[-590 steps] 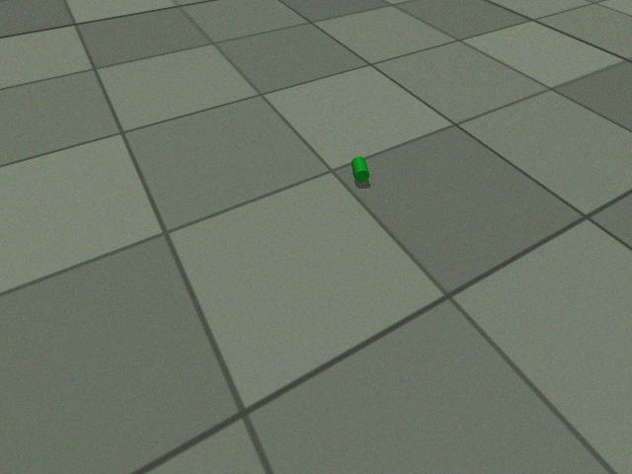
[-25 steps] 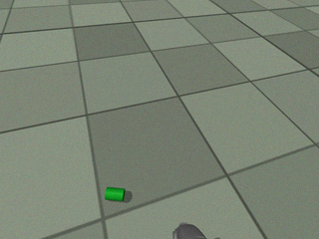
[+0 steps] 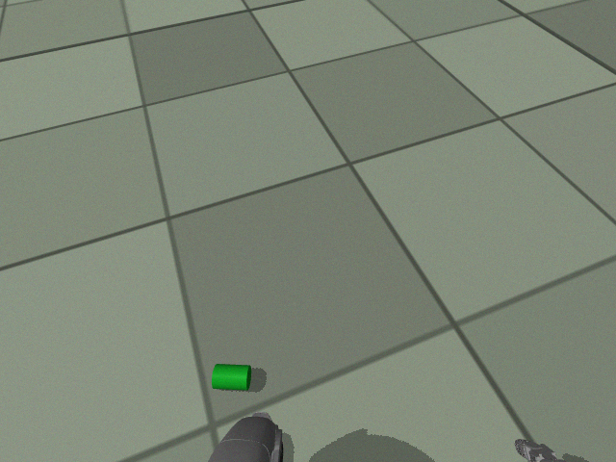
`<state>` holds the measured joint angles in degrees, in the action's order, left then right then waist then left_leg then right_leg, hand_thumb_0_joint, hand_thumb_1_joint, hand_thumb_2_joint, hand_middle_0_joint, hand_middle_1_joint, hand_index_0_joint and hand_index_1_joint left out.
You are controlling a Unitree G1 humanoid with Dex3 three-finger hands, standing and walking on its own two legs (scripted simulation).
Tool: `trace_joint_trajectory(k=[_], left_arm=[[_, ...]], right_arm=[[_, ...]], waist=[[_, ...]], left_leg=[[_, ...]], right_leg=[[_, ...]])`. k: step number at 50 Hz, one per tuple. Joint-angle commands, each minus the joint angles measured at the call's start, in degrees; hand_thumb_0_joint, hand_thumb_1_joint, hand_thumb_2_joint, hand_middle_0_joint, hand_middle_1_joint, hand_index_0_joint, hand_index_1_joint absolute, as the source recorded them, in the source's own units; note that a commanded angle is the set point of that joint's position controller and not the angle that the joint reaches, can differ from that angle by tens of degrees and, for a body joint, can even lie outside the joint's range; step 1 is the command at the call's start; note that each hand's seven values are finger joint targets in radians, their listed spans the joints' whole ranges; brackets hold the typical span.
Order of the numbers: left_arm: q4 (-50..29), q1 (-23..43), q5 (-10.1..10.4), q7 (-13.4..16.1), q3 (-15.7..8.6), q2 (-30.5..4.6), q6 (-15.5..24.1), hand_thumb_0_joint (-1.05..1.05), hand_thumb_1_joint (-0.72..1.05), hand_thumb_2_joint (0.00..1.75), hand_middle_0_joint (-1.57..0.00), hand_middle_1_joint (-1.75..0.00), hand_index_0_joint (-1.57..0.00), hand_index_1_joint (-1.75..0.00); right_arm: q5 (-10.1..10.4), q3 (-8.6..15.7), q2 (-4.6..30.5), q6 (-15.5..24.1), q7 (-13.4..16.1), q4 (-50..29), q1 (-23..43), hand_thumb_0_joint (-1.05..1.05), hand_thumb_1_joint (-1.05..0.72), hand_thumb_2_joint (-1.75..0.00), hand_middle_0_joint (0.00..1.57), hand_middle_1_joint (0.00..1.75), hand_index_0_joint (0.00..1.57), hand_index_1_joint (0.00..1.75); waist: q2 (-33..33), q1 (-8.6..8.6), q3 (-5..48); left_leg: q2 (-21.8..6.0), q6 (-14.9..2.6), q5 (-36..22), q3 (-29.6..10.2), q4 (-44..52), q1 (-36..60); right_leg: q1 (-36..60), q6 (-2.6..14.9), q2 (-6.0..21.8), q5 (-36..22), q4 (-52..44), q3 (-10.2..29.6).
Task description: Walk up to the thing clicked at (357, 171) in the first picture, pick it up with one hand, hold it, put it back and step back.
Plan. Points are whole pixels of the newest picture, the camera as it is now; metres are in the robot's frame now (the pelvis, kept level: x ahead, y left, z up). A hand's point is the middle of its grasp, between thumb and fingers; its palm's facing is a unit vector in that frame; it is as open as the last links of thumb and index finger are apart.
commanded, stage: walk up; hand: left
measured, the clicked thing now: (232, 376) +0.39 +0.28 -0.73
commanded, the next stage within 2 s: stand in 0.74 s
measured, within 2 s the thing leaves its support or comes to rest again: neither
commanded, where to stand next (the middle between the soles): +0.02 +0.02 m, yaw +2 degrees
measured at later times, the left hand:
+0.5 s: hand out of the picture -0.05 +0.28 -0.16, palm faces -0.04 -0.90 -0.44, open 7.3 cm
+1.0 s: hand out of the picture +0.03 +0.27 -0.16, palm faces +0.01 -0.95 -0.32, open 7.4 cm
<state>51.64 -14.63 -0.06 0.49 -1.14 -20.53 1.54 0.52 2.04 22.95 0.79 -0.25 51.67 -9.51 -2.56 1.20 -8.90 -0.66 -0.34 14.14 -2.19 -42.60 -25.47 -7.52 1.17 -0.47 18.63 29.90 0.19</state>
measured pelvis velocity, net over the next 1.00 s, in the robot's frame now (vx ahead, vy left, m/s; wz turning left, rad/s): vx -0.06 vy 0.02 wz -0.01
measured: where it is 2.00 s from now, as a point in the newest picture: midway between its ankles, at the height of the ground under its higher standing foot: outside the picture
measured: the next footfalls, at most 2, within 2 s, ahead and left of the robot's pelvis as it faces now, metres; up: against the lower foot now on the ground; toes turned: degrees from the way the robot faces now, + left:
left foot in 0.06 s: +0.15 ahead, +0.12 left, +0.00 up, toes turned +0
right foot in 0.38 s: -0.08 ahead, -0.12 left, +0.00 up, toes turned -2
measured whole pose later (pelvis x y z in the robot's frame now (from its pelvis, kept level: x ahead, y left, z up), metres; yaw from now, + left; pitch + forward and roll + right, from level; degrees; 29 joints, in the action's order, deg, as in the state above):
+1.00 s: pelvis -0.06 +0.02 +0.00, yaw +0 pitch -4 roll +1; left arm 52.8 -10.4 0.2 -0.1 -2.0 -20.9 0.1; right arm -0.6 1.0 18.6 0.9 -0.1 53.3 -6.5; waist 3.5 1.0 -7.4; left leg 0.4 -0.7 16.8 3.1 -29.8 -8.5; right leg -14.8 -0.2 2.7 14.8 32.6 3.2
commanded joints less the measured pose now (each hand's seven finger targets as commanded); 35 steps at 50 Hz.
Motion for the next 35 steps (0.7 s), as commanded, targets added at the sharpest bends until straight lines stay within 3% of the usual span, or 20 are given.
trace_joint_trajectory(k=[1,2,3,4,5,6,7,10,17,19,20,21,22,23,25,26,29,31,34,35], left_arm=[[-6.6,5.0,1.3,1.1,-3.3,-14.0,-2.5,0.0,0.9,0.9,-0.2,-0.3,-0.2,-0.3],[-6.6,5.0,1.8,1.2,-3.1,-13.3,-2.9,0.0,0.9,0.9,-0.2,-0.3,-0.2,-0.3],[-6.5,3.3,2.3,1.2,-2.7,-12.3,-3.1,0.0,0.9,0.9,-0.2,-0.3,-0.2,-0.3],[-6.5,0.4,3.1,1.5,-2.7,-11.1,-3.3,0.0,0.9,0.9,-0.2,-0.3,-0.2,-0.3],[-5.9,-1.6,3.2,1.9,-3.0,-11.1,-3.9,0.0,0.9,0.9,-0.2,-0.3,-0.2,-0.3],[-5.0,-3.1,2.5,2.5,-3.1,-11.8,-4.6,0.0,0.9,0.9,-0.2,-0.3,-0.2,-0.3],[-3.7,-2.2,2.0,2.6,-3.2,-12.7,-4.9,0.0,0.9,0.9,-0.2,-0.3,-0.2,-0.3],[-2.9,-3.1,2.0,1.4,-4.3,-13.0,-5.3,0.0,0.9,0.9,-0.2,-0.3,-0.2,-0.3],[-0.4,-8.5,0.3,1.1,-5.3,-13.2,-2.7,0.0,0.9,0.9,-0.2,-0.3,-0.2,-0.3],[2.7,-12.3,-1.0,0.9,-6.3,-13.6,-1.9,0.0,0.9,0.9,-0.2,-0.3,-0.2,-0.3],[1.7,-10.7,-2.2,1.0,-6.9,-15.9,-1.5,0.0,0.9,0.9,-0.2,-0.3,-0.2,-0.3],[-2.5,-2.7,-3.3,1.5,-8.2,-21.0,-1.4,0.0,0.9,0.9,-0.2,-0.3,-0.2,-0.3],[-5.4,3.4,-3.5,2.0,-8.4,-25.6,-1.3,0.0,0.9,0.9,-0.2,-0.3,-0.2,-0.3],[-6.0,8.5,-3.1,2.2,-7.9,-22.8,-0.4,0.0,0.9,0.9,-0.2,-0.3,-0.2,-0.3],[-4.0,9.5,-2.5,2.2,-5.9,-14.3,1.1,0.0,0.9,0.9,-0.2,-0.3,-0.2,-0.3],[-3.5,8.7,-2.6,1.7,-5.9,-13.2,1.2,0.0,0.9,0.9,-0.2,-0.3,-0.2,-0.3],[-4.3,-2.4,-3.4,-0.2,-7.4,-16.3,1.5,0.0,0.9,0.9,-0.2,-0.3,-0.2,-0.3],[-4.5,-4.9,-3.0,-1.1,-8.1,-17.4,0.8,0.0,0.9,0.9,-0.2,-0.3,-0.2,-0.3],[-5.0,-6.9,-1.8,-1.9,-7.0,-17.7,0.2,0.0,0.9,0.9,-0.2,-0.3,-0.2,-0.3],[-5.7,-4.6,-1.3,-2.0,-6.4,-17.3,0.1,0.0,0.9,0.9,-0.2,-0.3,-0.2,-0.3]], right_arm=[[-0.2,2.7,8.5,0.4,2.0,-1.3,-5.4,0.0,-0.9,-0.9,0.2,0.3,0.2,0.3],[-0.6,3.1,9.7,0.4,2.1,-1.0,-5.6,0.0,-0.9,-0.9,0.2,0.3,0.2,0.3],[-1.0,3.8,12.3,0.2,2.2,-1.6,-5.1,0.0,-0.9,-0.9,0.2,0.3,0.2,0.3],[-1.2,4.5,14.9,0.0,2.3,-3.1,-4.9,0.0,-0.9,-0.9,0.2,0.3,0.2,0.3],[-0.8,4.4,15.1,-0.3,2.1,-4.1,-2.8,0.0,-0.9,-0.9,0.2,0.3,0.2,0.3],[-0.8,5.1,17.3,-0.5,2.4,-4.7,-1.4,0.0,-0.9,-0.9,0.2,0.3,0.2,0.3],[-0.8,5.3,15.3,-0.8,2.6,-4.9,-0.3,0.0,-0.9,-0.9,0.2,0.3,0.2,0.3],[-1.5,4.2,11.9,-1.7,2.3,-8.4,5.5,0.0,-0.9,-0.9,0.2,0.3,0.2,0.3],[-3.3,5.5,12.9,-3.8,-0.1,-9.4,5.0,0.0,-0.9,-0.9,0.2,0.3,0.2,0.3],[-3.1,5.4,12.0,-5.0,-0.3,-8.5,3.6,0.0,-0.9,-0.9,0.2,0.3,0.2,0.3],[-2.3,4.5,8.8,-5.1,-0.2,-8.7,3.1,0.0,-0.9,-0.9,0.2,0.3,0.2,0.3],[-2.3,3.6,6.0,-4.3,-0.2,-9.7,5.0,0.0,-0.9,-0.9,0.2,0.3,0.2,0.3],[-2.5,5.6,12.5,-4.0,0.6,-10.0,10.9,0.0,-0.9,-0.9,0.2,0.3,0.2,0.3],[-2.0,6.4,14.1,-3.5,0.3,-8.6,9.1,0.0,-0.9,-0.9,0.2,0.3,0.2,0.3],[-0.6,4.8,8.6,-2.7,-0.6,-3.7,-0.4,0.0,-0.9,-0.9,0.2,0.3,0.2,0.3],[-0.4,3.9,6.9,-2.3,-0.2,-3.0,-3.6,0.0,-0.9,-0.9,0.2,0.3,0.2,0.3],[-0.9,3.9,11.0,-0.5,-1.2,-5.2,1.7,0.0,-0.9,-0.9,0.2,0.3,0.2,0.3],[-1.4,4.5,12.1,0.8,-1.9,-6.3,3.9,0.0,-0.9,-0.9,0.2,0.3,0.2,0.3],[-1.8,4.5,10.5,2.5,-1.8,-5.6,2.8,0.0,-0.9,-0.9,0.2,0.3,0.2,0.3],[-2.0,4.6,9.2,3.1,-1.3,-3.7,-2.6,0.0,-0.9,-0.9,0.2,0.3,0.2,0.3]], waist=[[12.5,-2.74,8.1],[9.0,-3.06,8.7],[3.7,-2.88,10.7],[-1.3,-2.09,14.3],[-7.3,-1.15,15.6],[-10.3,-1.59,16.2],[-7.2,-1.39,15.1],[-5.7,0.32,15.5],[-10.2,-0.97,18.5],[-7.5,0.1,14.4],[4.1,0.52,9.1],[14.6,0.66,2.0],[14.3,2.97,-2.6],[10.3,-0.46,-6.0],[5.4,-4.78,-0.8],[9.4,-5.38,3.5],[16.8,3.34,4.6],[18.0,5.16,2.5],[13.8,3.65,1.5],[12.0,-0.14,3.5]], left_leg=[[3.7,-0.41,-14.5,6.0,13.3,14.4],[2.8,-1.02,-22.6,4.1,14.9,16.9],[-3.0,-3.47,-39.3,-1.3,13.8,20.7],[-12.1,-8.6,-48.0,-10.3,16.1,21.3],[-18.5,-13.93,-54.2,-17.0,18.3,20.2],[-23.2,-18.58,-50.3,-23.4,18.5,18.5],[-21.7,-18.4,-43.8,-21.6,19.1,14.1],[-13.0,-12.15,-25.6,-9.1,18.6,9.5],[-11.4,-10.87,12.4,-10.3,19.5,14.4],[-7.4,-6.0,17.8,-7.5,15.4,3.2],[-2.1,-2.13,22.5,-3.5,5.0,-8.4],[5.2,1.22,17.5,-0.9,-8.7,-15.4],[2.0,1.51,14.9,-10.0,-18.6,-5.4],[-0.4,1.54,9.3,-11.6,-21.0,-0.3],[5.9,0.97,4.5,-8.9,-19.5,-3.1],[5.9,1.0,4.6,-6.3,-17.3,-3.5],[3.5,1.36,10.5,2.2,-5.8,-7.3],[1.8,1.49,13.4,3.2,1.1,-9.1],[2.1,-0.18,10.9,5.4,14.9,0.7],[3.1,-1.01,4.1,7.0,23.1,9.8]], right_leg=[[-7.1,4.71,7.3,-36.8,8.9,1.8],[-8.9,2.94,5.5,-30.4,11.3,2.9],[-11.5,1.14,2.5,-23.1,15.3,3.5],[-11.2,-0.29,-0.9,-12.8,22.5,2.8],[-11.7,-0.16,-4.1,17.1,32.8,2.8],[-12.5,-0.2,-3.5,22.0,39.8,6.1],[-11.8,-0.18,-2.4,20.0,43.2,7.8],[-11.5,0.13,-2.8,13.7,44.0,7.4],[-6.8,-1.47,-0.7,14.0,8.8,-1.9],[2.7,0.54,-1.9,8.7,-6.0,-1.3],[2.1,3.6,4.7,18.4,-11.7,12.4],[-11.5,9.74,21.5,32.3,-18.4,34.7],[-29.9,16.3,29.4,36.6,-23.0,41.7],[-33.2,14.81,26.9,28.0,-20.3,34.6],[-14.2,7.11,11.9,-10.9,-10.0,10.4],[-7.3,5.71,9.7,-15.6,-8.8,6.2],[5.2,8.07,10.6,7.8,-10.9,10.7],[8.5,10.14,13.1,17.9,-12.4,14.3],[4.3,9.88,14.1,4.4,-7.8,12.3],[1.5,8.35,12.6,-6.6,-0.9,8.4]])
